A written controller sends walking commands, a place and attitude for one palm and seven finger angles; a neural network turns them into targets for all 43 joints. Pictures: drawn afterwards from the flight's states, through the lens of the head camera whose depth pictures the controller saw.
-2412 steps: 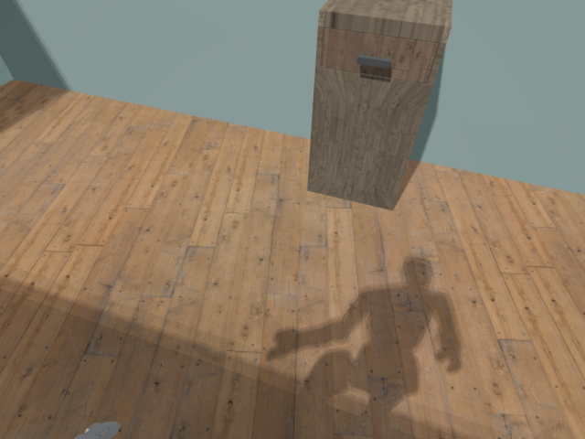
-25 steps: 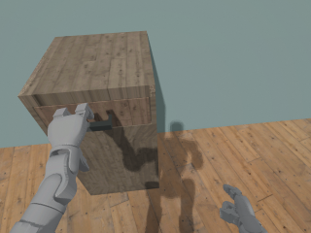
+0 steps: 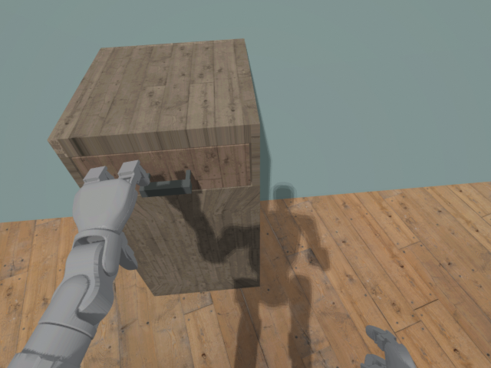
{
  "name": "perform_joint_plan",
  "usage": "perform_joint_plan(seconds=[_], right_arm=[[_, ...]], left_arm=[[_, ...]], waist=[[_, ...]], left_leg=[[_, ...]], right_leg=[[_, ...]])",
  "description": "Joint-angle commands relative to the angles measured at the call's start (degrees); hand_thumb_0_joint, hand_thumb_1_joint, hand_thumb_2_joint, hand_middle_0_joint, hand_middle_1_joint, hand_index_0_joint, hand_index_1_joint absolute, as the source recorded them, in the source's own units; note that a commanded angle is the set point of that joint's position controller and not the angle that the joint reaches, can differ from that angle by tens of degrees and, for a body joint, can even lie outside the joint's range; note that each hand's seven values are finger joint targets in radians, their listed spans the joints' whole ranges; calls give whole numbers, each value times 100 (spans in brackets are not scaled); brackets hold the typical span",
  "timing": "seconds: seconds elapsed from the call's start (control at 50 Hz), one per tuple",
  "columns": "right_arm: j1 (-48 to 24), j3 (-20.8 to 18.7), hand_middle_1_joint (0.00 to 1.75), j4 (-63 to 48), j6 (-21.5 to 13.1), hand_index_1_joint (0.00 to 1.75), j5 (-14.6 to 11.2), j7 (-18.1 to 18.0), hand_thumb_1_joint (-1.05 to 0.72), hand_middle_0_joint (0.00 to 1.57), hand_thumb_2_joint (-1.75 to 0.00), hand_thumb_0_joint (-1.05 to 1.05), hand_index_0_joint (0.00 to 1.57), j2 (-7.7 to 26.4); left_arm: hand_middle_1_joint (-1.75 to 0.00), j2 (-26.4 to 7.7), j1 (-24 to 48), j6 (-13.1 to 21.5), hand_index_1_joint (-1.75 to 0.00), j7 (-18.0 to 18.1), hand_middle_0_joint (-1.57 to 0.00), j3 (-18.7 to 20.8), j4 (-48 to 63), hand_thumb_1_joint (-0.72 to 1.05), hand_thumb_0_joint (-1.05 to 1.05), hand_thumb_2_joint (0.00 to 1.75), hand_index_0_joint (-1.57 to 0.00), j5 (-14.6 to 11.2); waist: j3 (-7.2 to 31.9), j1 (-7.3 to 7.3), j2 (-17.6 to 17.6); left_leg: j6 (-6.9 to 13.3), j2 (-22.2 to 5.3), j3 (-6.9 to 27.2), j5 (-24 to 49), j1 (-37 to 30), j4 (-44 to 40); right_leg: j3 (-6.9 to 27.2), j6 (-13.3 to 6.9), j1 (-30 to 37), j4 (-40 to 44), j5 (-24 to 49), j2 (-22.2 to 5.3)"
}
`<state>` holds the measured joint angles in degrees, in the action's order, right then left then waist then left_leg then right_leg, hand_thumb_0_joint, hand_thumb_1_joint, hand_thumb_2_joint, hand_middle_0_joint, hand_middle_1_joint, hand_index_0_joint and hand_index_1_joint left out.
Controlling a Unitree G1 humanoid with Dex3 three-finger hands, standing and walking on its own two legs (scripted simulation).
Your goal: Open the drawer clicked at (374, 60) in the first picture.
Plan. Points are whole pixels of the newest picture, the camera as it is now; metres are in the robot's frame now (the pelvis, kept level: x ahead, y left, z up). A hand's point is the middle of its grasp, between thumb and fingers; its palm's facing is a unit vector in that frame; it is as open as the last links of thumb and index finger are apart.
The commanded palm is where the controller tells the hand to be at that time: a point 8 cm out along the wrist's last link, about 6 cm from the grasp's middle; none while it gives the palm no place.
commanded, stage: move the hooked fingers above the handle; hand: left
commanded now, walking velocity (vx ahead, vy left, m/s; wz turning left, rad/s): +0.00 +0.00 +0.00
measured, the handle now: (167, 181) +0.50 +0.26 -0.04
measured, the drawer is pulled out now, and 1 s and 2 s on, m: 0.00 0.00 0.00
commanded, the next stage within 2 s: none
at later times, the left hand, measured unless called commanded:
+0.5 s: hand (140, 211) +0.35 +0.25 +0.05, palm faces -0.07 -0.05 -1.00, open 13.8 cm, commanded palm +0.34 +0.25 +0.11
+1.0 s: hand (151, 194) +0.41 +0.25 +0.03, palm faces -0.04 -0.07 -1.00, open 13.8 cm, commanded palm +0.39 +0.25 +0.10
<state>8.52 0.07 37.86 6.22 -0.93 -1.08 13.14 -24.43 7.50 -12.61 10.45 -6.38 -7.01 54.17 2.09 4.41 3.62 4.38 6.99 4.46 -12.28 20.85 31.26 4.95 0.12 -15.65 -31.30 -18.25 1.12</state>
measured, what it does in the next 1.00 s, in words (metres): shifts its weight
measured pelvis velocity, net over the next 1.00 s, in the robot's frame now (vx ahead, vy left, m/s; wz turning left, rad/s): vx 0.05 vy -0.03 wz -0.01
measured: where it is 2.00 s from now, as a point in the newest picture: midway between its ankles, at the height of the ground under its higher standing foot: outside the picture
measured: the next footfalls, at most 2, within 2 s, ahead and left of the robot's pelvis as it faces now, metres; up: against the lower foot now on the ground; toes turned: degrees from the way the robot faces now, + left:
none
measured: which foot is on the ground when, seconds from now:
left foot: down 0.00-1.00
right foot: down 0.00-1.00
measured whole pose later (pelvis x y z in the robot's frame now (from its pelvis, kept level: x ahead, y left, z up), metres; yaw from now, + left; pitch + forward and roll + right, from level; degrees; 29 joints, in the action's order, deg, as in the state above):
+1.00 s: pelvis +0.05 -0.03 -0.01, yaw -1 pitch +11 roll -1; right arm 11.7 -2.5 37.3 7.4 -1.1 -3.1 14.7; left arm -29.1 16.7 -1.6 8.7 0.7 -26.8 55.3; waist 6.2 0.6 2.4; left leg 2.5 4.5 5.0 -19.4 30.1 38.9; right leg 4.1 -1.5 -23.9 -36.3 -23.2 4.1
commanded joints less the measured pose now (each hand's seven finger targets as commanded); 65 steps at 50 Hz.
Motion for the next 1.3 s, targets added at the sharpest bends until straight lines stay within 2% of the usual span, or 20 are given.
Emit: perform_joint_plan(seconds=[0.0,0.04,0.14,0.16,0.26,0.3,0.36,0.42,0.52,0.54,0.62,0.66,0.76,0.84,0.9,0.94,1.0,1.08,1.22,1.28], right_arm=[[-871,-199,30,-992,-282,30,-54,-132,-90,20,-90,0,20,716],[-825,-166,30,-938,-260,30,-40,-200,-90,20,-90,0,20,750],[-677,-161,30,-904,-303,30,6,-307,-90,20,-90,0,20,720],[-703,-150,30,-936,-316,30,-20,-317,-90,20,-90,0,20,662],[-578,-190,30,-901,-297,30,-54,-348,-90,20,-90,0,20,714],[-513,-200,30,-864,-280,30,-76,-375,-90,20,-90,0,20,766],[-426,-233,30,-893,-297,30,-98,-410,-90,20,-90,0,20,822],[-287,-300,30,-861,-316,30,-51,-423,-90,20,-90,0,20,832],[-61,-399,30,-741,-317,30,-18,-432,-90,20,-90,0,20,831],[-44,-424,30,-736,-292,30,-18,-417,-90,20,-90,0,20,840],[17,-456,30,-729,-213,30,-63,-324,-90,20,-90,0,20,834],[18,-459,30,-775,-165,30,-59,-291,-90,20,-90,0,20,859],[62,-468,30,-811,-93,30,-81,-255,-90,20,-90,0,20,943],[136,-493,30,-799,-78,30,-70,-278,-90,20,-90,0,20,953],[255,-525,30,-752,-77,30,-20,-293,-90,20,-90,0,20,920],[352,-521,30,-665,-68,30,0,-291,-90,20,-90,0,20,911],[387,-543,30,-645,-56,30,7,-256,-90,20,-90,0,20,885],[486,-553,30,-613,-29,30,9,-171,-90,20,-90,0,20,920],[697,-508,30,-611,66,30,-9,-148,-90,20,-90,0,20,985],[866,-503,30,-544,68,30,5,-209,-90,20,-90,0,20,1011]], left_arm=[[-120,-701,1881,-41,-120,-36,-30,175,1019,-50,0,30,-30,104],[-120,-1013,2193,-17,-120,-79,-30,381,695,-50,0,30,-30,210],[-120,-1666,2478,357,-120,50,-30,1034,399,-50,0,30,-30,321],[-120,-1514,2429,407,-120,60,-30,939,259,-50,0,30,-30,281],[-120,-1695,2170,499,-120,79,-30,1182,-385,-50,0,30,-30,157],[-120,-1680,2314,504,-120,-12,-30,1079,-659,-50,0,30,-30,126],[-120,-1620,2704,652,-120,-184,-30,848,-705,-50,0,30,-30,76],[-120,-1798,2901,1027,-120,-250,-30,949,-412,-50,0,30,-30,60],[-120,-2139,2849,1531,-120,-69,-30,1445,-448,-50,0,30,-30,36],[-120,-2368,2691,1538,-120,21,-30,1715,-491,-50,0,30,-30,62],[-120,-2313,2471,1310,-120,339,-30,1830,-995,-50,0,30,-30,104],[-120,-2276,2355,1105,-120,399,-30,1794,-1064,-50,0,30,-30,108],[-120,-2125,2248,760,-120,192,-30,1565,-1142,-50,0,30,-30,23],[-120,-1909,2725,911,-120,-29,-30,1231,-830,-50,0,30,-30,75],[-120,-2069,2716,1156,-120,19,-30,1421,-641,-50,0,30,-30,154],[-120,-2012,3125,1277,-120,98,-30,1354,-684,-50,0,30,-30,190],[-120,-1962,3132,1298,-120,348,-30,1428,-892,-50,0,30,-30,287],[-120,-1888,3400,1059,-120,595,-30,1351,-1397,-50,0,30,-30,381],[-120,-1471,4330,696,-120,452,-30,675,-2247,-50,0,30,-30,427],[-120,-1786,4855,894,-120,388,-30,844,-2636,-50,0,30,-30,492]], waist=[[1157,-178,-199],[950,-195,-214],[1308,-42,35],[1210,-57,66],[1231,-75,-176],[1134,-191,-404],[1190,-337,-326],[1757,-355,-206],[1969,-310,-233],[2069,-231,-183],[1955,-173,-163],[2219,-149,-245],[2329,-280,-586],[2216,-468,-343],[2461,-413,65],[2316,-523,19],[2325,-449,314],[2368,-443,306],[2288,-699,-44],[2290,-768,-119]], left_leg=[[-341,-580,315,-73,-1201,-786],[-309,-563,242,-283,-1023,-818],[-267,-438,89,212,-1065,-616],[-243,-399,42,227,-1016,-556],[-187,-304,-176,560,-669,-309],[-158,-287,-255,520,-517,-213],[-104,-241,-317,522,-444,-56],[-55,-198,-326,948,-580,208],[-49,-201,-353,1242,-321,468],[-63,-191,-350,1340,-245,494],[-109,-209,-412,1412,49,545],[-111,-207,-437,1607,44,567],[-90,-233,-490,1794,28,598],[-49,-314,-421,2147,-343,640],[-68,-369,-302,2626,-732,743],[-91,-426,-232,2692,-767,786],[-207,-496,-107,2734,-892,767],[-343,-556,13,2548,-913,720],[-332,-580,90,1780,-820,592],[-260,-574,102,1435,-750,589]], right_leg=[[-549,-302,-295,434,283,141],[-546,-313,-327,479,118,155],[-499,-357,-75,477,255,176],[-477,-348,-94,506,263,161],[-356,-301,103,497,777,132],[-316,-251,15,506,918,118],[-243,-206,-46,486,1116,71],[-167,-187,104,281,1889,44],[-101,-141,87,-14,2718,5],[-71,-155,176,-63,2808,18],[-182,-187,66,-214,2842,52],[-167,-171,258,-275,3132,48],[-160,-58,447,-297,3813,1],[-272,-133,31,-261,3374,78],[-330,-173,-247,-331,3062,129],[-403,-201,-533,-343,2804,159],[-528,-257,-936,-425,2214,212],[-642,-307,-1268,-477,1621,273],[-692,-297,-1490,-354,1054,288],[-651,-301,-1546,-317,883,280]])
